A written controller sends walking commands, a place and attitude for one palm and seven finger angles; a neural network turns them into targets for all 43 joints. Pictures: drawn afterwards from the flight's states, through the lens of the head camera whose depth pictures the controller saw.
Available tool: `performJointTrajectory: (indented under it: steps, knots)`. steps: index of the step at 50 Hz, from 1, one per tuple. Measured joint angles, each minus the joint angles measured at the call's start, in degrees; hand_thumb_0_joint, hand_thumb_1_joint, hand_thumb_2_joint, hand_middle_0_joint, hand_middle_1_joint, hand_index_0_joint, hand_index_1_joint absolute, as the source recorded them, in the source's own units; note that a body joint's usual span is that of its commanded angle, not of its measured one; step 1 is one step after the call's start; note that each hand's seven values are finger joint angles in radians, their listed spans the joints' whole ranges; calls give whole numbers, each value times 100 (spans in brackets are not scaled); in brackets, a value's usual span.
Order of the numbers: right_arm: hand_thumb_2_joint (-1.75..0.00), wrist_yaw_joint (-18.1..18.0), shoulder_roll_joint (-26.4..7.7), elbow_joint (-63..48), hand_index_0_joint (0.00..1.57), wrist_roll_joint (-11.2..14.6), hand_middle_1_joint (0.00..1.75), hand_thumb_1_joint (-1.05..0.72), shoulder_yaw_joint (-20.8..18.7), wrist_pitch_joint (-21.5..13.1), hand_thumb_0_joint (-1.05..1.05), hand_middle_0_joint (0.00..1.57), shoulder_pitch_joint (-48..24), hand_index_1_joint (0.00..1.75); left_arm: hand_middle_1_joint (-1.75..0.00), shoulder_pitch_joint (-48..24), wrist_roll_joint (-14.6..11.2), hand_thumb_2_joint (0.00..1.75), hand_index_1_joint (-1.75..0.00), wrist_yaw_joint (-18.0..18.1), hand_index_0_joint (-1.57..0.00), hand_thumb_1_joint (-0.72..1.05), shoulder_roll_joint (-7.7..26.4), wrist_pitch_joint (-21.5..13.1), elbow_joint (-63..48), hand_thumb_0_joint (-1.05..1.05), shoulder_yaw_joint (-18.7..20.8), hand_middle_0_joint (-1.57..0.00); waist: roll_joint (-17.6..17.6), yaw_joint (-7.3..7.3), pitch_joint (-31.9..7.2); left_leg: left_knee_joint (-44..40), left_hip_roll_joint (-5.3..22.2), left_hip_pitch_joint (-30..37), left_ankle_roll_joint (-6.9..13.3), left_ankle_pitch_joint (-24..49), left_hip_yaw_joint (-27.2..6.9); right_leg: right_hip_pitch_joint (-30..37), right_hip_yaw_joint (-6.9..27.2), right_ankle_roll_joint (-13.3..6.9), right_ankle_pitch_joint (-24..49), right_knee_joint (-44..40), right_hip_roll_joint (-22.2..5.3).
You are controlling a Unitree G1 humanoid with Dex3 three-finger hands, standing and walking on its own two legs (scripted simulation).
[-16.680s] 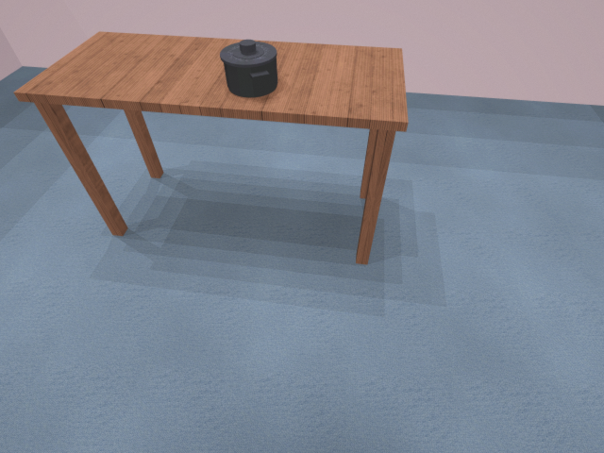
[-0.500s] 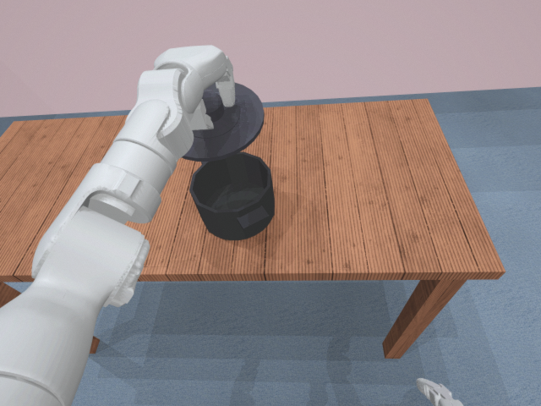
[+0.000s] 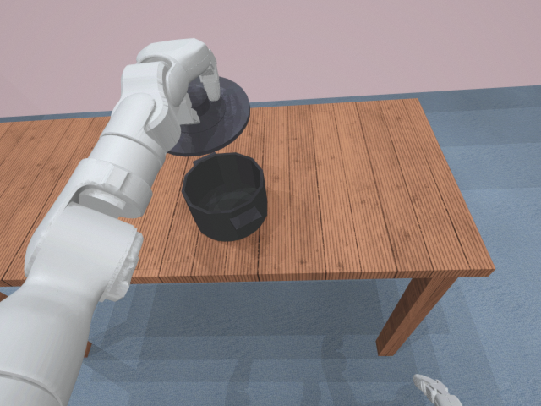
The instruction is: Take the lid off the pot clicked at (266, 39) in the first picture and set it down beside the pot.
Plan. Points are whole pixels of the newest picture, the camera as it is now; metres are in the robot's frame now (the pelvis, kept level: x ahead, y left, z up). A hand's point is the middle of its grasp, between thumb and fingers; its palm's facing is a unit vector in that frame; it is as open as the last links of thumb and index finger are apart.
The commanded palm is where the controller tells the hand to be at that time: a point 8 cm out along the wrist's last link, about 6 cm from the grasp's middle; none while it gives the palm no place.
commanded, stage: move the lid sideways beside the pot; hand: left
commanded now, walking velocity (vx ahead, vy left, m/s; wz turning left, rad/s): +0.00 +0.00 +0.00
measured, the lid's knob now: (193, 102) +0.52 +0.11 +0.19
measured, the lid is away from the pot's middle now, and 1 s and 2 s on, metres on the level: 0.02 0.15 0.25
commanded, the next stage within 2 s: lower the lid onto the table in 1.86 s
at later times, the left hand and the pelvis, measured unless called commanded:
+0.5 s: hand (134, 112) +0.48 +0.18 +0.20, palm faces -0.26 -0.01 -0.97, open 7.5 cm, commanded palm +0.47 +0.18 +0.27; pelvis +0.00 +0.01 +0.00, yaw +1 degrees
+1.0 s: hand (98, 114) +0.49 +0.24 +0.20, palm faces -0.28 -0.02 -0.96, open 7.5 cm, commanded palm +0.48 +0.24 +0.27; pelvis +0.01 +0.02 +0.00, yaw +1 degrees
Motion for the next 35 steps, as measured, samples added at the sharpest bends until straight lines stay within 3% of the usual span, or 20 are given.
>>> performJointTrajectory:
  steps: [5,12,23,35]
  knots:
    - [-90,17,-31,-53,20,23,30,-91,-33,55,1,20,36,30,-93,113,20,73,-95,-136,-70,23,206,87,-105,1,-58,-67,7,15,9,7,-2,-14,6,7,-17,7,-16,2,12,-17,-5]
    - [-90,-76,-54,-64,20,60,30,-91,-35,25,1,20,67,30,-93,247,-95,73,-95,-465,-70,23,456,-130,-229,1,-57,-67,-29,28,76,15,-11,44,25,9,-80,122,-78,15,28,-79,-22]
    - [-90,-66,-68,-77,20,46,30,-91,-29,43,1,20,148,30,-93,226,-21,73,-95,-436,-70,23,776,-548,-104,1,150,-68,-106,-23,118,60,-35,-13,59,-11,-100,125,-96,46,65,-144,-45]
    - [-90,1,-41,-2,20,37,30,-91,-54,145,1,20,320,30,-93,289,-3,73,-95,-559,-70,23,962,-666,-180,1,216,-67,-67,-31,86,18,-64,-9,105,-40,-118,161,-108,94,60,-236,-69]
